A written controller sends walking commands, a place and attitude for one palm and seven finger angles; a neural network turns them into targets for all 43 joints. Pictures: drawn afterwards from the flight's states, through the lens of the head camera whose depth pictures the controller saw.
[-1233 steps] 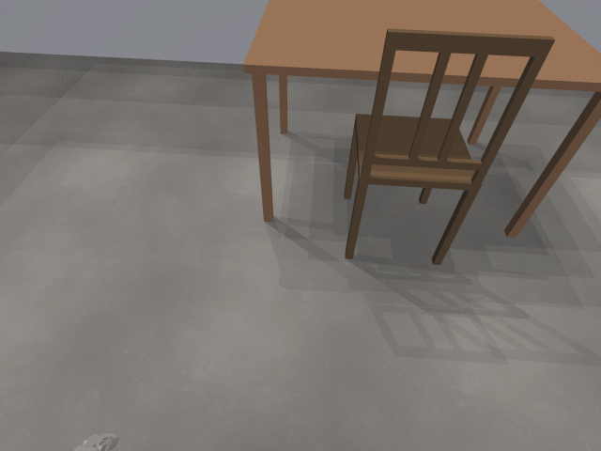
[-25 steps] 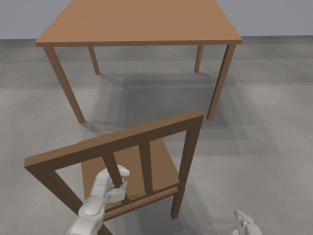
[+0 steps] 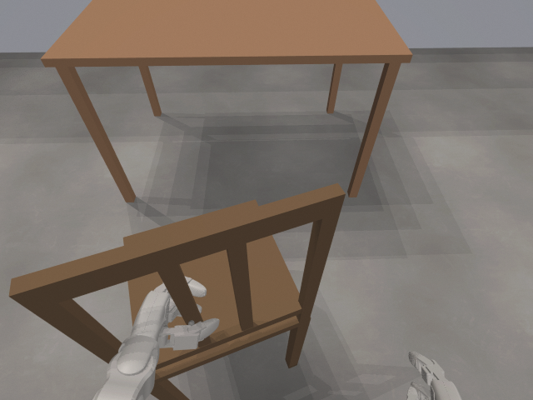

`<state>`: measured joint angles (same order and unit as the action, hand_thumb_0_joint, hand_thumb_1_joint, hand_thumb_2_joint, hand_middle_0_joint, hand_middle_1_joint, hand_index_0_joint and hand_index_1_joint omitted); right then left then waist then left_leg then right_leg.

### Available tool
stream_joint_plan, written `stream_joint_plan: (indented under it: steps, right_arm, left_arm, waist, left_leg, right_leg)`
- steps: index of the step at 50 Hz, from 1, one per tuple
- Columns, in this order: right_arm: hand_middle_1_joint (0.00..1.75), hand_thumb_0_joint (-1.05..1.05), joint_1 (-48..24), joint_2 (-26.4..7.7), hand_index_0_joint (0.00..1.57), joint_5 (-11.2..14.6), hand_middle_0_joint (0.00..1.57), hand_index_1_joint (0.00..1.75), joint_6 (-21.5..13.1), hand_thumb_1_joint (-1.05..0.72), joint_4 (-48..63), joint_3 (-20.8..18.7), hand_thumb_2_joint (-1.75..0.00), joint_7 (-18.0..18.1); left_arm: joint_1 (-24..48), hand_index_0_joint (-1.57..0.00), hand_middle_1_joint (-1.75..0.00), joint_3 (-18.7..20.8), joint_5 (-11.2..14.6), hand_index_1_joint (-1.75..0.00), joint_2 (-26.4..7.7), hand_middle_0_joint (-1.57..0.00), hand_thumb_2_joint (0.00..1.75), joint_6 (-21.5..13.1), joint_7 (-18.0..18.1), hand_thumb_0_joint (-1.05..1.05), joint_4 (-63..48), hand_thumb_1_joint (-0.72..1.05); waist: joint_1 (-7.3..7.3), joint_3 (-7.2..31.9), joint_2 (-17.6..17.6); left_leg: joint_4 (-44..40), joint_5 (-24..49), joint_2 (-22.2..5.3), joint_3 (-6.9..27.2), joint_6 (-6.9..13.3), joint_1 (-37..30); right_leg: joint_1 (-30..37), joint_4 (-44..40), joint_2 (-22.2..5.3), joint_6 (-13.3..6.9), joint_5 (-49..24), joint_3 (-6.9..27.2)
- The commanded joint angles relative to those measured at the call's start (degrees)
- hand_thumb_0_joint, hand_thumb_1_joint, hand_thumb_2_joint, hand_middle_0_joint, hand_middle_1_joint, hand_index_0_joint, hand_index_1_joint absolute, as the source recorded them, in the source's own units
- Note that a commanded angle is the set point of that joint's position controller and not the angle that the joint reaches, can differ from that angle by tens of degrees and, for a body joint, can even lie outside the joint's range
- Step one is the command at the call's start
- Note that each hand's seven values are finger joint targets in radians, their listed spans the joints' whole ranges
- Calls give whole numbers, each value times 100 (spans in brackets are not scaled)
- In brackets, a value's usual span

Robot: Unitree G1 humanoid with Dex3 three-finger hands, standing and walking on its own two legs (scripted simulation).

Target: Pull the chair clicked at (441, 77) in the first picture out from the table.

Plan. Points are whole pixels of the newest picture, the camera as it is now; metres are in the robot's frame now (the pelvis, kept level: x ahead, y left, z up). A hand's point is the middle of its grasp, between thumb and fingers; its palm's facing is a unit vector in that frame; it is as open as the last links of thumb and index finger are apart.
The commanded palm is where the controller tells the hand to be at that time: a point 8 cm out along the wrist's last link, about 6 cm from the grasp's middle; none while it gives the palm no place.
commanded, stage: open the thumb and straighten the fingers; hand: left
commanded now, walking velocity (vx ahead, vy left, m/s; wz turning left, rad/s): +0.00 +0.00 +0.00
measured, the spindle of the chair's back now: (189, 311) +0.27 +0.14 -0.06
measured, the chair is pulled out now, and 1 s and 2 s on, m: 0.65 0.65 0.65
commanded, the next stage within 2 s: draw the fingers out of the gap in 0.50 s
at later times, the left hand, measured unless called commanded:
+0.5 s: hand (183, 328) +0.24 +0.14 -0.05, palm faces -0.07 -0.98 -0.18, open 17.0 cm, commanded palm +0.23 +0.19 -0.02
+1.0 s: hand (177, 373) +0.18 +0.14 -0.05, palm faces -0.05 -0.98 -0.17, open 17.5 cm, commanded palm +0.16 +0.19 -0.02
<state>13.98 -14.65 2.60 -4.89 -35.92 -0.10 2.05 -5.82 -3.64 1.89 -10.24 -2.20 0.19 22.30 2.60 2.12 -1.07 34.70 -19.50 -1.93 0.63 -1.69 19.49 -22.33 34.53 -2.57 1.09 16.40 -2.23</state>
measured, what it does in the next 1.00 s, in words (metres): stands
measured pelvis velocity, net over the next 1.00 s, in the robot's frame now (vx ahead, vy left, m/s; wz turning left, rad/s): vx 0.01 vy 0.00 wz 0.04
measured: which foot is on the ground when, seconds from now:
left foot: down 0.00-1.00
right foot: down 0.00-1.00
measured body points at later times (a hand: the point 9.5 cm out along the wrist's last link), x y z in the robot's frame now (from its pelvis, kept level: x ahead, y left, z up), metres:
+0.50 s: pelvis +0.01 +0.00 -0.02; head +0.04 -0.02 +0.43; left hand +0.24 +0.19 -0.03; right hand +0.19 -0.23 -0.11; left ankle -0.02 +0.14 -0.73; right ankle +0.01 -0.13 -0.73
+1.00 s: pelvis +0.01 +0.00 -0.03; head +0.03 -0.01 +0.42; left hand +0.18 +0.19 -0.03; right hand +0.18 -0.23 -0.10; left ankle -0.02 +0.14 -0.73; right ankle +0.01 -0.13 -0.73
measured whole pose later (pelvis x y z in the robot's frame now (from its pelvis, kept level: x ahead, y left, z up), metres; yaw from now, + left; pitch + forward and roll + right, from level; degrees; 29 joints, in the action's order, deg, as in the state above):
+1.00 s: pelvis +0.01 +0.00 -0.03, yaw +2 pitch +8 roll -1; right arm 15.5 -13.6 1.7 -10.1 -29.4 1.0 5.4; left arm -28.1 -5.9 0.9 -11.2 8.8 -0.5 -6.2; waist 1.5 6.4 -2.9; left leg 49.1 -26.7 -1.1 2.9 -1.5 30.2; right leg -31.8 48.1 -3.8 1.4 23.8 -3.9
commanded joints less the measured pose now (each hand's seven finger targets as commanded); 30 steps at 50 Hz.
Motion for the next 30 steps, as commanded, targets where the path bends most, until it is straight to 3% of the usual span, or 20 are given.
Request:
stream_joint_plan:
  steps: [1,2,3,5,6,9,13,14,18,25,29,30]
  right_arm:
    - [30,0,-483,-649,20,-15,20,30,-461,-90,1018,-230,-90,93]
    - [30,0,-469,-661,20,-8,20,30,-493,-90,1031,-229,-90,101]
    - [30,0,-447,-630,20,-10,20,30,-525,-90,1073,-194,-90,101]
    - [30,0,-429,-678,20,-12,20,30,-570,-90,1103,-215,-90,121]
    - [30,0,-414,-683,20,-16,20,30,-599,-90,1116,-219,-90,136]
    - [30,0,-347,-670,20,-40,20,30,-695,-90,1198,-222,-90,167]
    - [30,0,-273,-691,20,-67,20,30,-726,-90,1221,-196,-90,225]
    - [30,0,-253,-699,20,-76,20,30,-714,-90,1230,-212,-90,241]
    - [30,0,-262,-665,20,-80,20,30,-686,-90,1301,-151,-90,283]
    - [30,0,-241,-670,20,-86,20,30,-753,-90,1374,-122,-90,306]
    - [30,0,-242,-687,20,-86,20,30,-717,-90,1404,-130,-90,313]
    - [30,0,-235,-671,20,-80,20,30,-704,-90,1417,-145,-90,315]
  left_arm:
    - [733,-43,-123,468,37,-123,-692,-43,20,-89,-33,0,-1608,-55]
    - [438,-40,-116,491,56,-116,-711,-40,20,-14,-26,0,-1626,-55]
    - [238,-38,-109,279,86,-109,-411,-38,20,71,-47,0,-1610,-55]
    - [331,-32,-94,231,112,-94,-386,-32,20,175,-68,0,-1761,-55]
    - [423,-30,-87,204,97,-87,-388,-30,20,208,-75,0,-1907,-55]
    - [163,-22,-65,111,88,-65,-309,-22,20,286,-55,0,-2264,-55]
    - [280,-13,-36,130,4,-36,-421,-13,20,409,-8,0,-2515,-55]
    - [-19,-10,-29,526,13,-29,-749,-10,20,441,17,0,-2466,-55]
    - [101,0,0,291,-23,0,-581,0,20,550,-60,0,-2694,-55]
    - [-160,0,0,104,62,0,-424,0,20,713,-184,0,-2848,-55]
    - [-223,0,0,229,30,0,-583,0,20,780,-150,0,-2913,-55]
    - [-382,0,0,497,20,0,-812,0,20,777,-129,0,-2970,-55]
  waist:
    - [-128,1309,-51]
    - [-157,1246,-104]
    - [-120,1194,67]
    - [-54,1175,255]
    - [-20,1208,185]
    - [-25,1411,287]
    - [34,1352,330]
    - [-81,1430,288]
    - [-2,1342,139]
    - [36,1411,227]
    - [6,1319,247]
    - [-77,1381,73]
  left_leg:
    - [-205,1151,82,-186,249,173]
    - [-163,1236,75,-182,235,213]
    - [-113,1272,82,-183,243,274]
    - [-3,1232,73,-152,245,373]
    - [56,1251,80,-153,246,357]
    - [201,1463,87,-108,250,314]
    - [359,1466,111,-67,259,412]
    - [386,1464,116,-72,256,461]
    - [489,1479,144,-79,268,487]
    - [609,1572,158,-5,266,519]
    - [602,1411,167,9,265,612]
    - [582,1425,160,-3,255,582]
  right_leg:
    - [614,-70,-32,-169,-1196,-95]
    - [592,-38,-32,-186,-1261,-110]
    - [524,13,-21,-169,-1317,-151]
    - [368,105,-7,-136,-1301,-166]
    - [297,150,-9,-129,-1318,-172]
    - [266,306,0,-126,-1465,-220]
    - [87,433,2,-116,-1469,-217]
    - [159,469,5,-125,-1475,-207]
    - [31,523,-3,-123,-1476,-203]
    - [-3,601,-2,-110,-1556,-276]
    - [-62,598,4,-114,-1374,-268]
    - [-27,602,3,-130,-1331,-259]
